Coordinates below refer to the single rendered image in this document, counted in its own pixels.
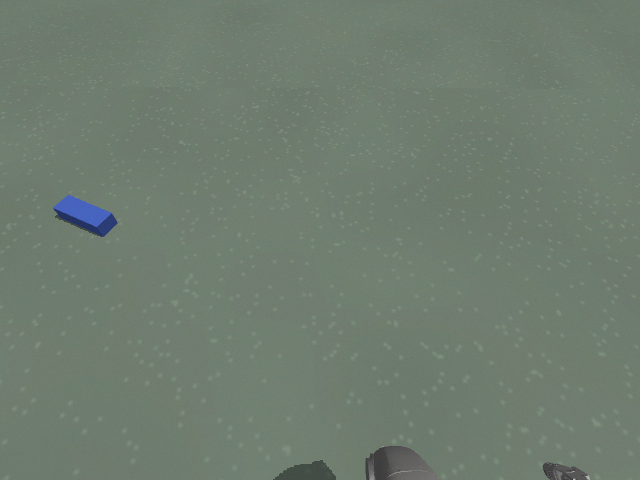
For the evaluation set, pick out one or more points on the carton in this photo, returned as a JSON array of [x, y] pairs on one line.
[[85, 215]]

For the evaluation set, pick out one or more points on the right robot hand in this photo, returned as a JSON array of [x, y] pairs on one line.
[[560, 472]]

